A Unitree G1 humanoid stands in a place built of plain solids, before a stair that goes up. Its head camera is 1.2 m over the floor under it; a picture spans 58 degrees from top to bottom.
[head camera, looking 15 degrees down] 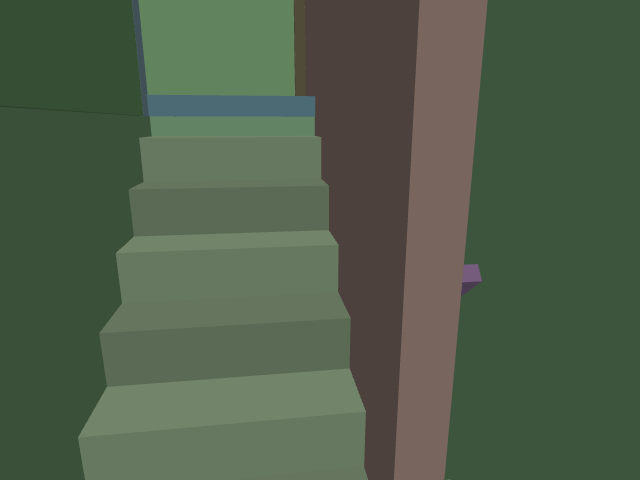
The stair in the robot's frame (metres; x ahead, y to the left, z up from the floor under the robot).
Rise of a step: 0.19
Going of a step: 0.23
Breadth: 0.80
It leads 8 degrees to the left of straight ahead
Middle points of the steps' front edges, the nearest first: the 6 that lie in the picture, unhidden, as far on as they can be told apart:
1.05 0.26 0.38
1.28 0.29 0.57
1.51 0.32 0.76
1.75 0.36 0.95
1.98 0.39 1.14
2.21 0.42 1.33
